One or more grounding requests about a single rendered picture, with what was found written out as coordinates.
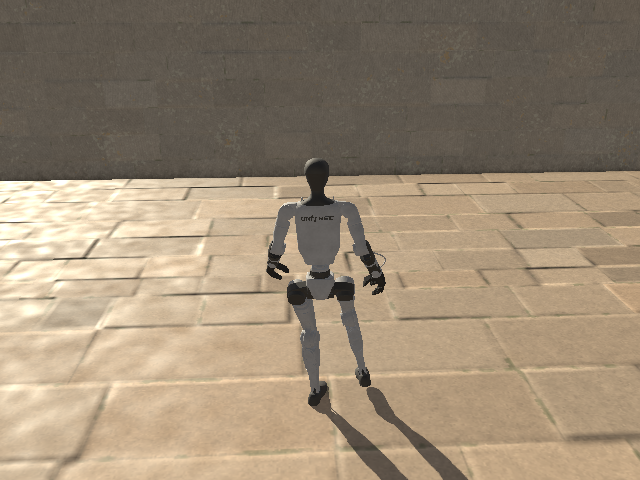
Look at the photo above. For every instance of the robot right forearm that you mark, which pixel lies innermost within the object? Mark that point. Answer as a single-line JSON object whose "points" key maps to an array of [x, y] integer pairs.
{"points": [[371, 263]]}

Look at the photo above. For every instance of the right robot upper arm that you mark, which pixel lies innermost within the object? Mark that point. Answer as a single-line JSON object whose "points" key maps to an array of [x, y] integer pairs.
{"points": [[350, 211]]}

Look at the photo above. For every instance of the robot left forearm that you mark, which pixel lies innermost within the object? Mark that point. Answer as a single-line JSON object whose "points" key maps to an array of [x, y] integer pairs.
{"points": [[273, 260]]}

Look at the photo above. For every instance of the right robot thigh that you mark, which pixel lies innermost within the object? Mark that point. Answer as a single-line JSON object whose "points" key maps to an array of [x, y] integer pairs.
{"points": [[344, 289]]}

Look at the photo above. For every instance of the robot thigh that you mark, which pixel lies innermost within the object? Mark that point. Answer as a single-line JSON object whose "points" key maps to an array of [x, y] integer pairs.
{"points": [[304, 309], [344, 289]]}

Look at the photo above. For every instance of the robot left hand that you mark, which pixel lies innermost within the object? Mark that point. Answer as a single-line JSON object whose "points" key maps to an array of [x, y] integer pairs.
{"points": [[273, 274]]}

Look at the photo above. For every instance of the robot right hand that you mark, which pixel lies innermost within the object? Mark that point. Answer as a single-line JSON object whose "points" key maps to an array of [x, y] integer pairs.
{"points": [[380, 281]]}

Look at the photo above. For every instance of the left robot upper arm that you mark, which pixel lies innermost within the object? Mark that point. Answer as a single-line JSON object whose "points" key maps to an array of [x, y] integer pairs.
{"points": [[285, 213]]}

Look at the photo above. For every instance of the left robot thigh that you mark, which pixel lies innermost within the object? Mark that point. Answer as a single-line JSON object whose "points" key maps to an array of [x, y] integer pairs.
{"points": [[304, 309]]}

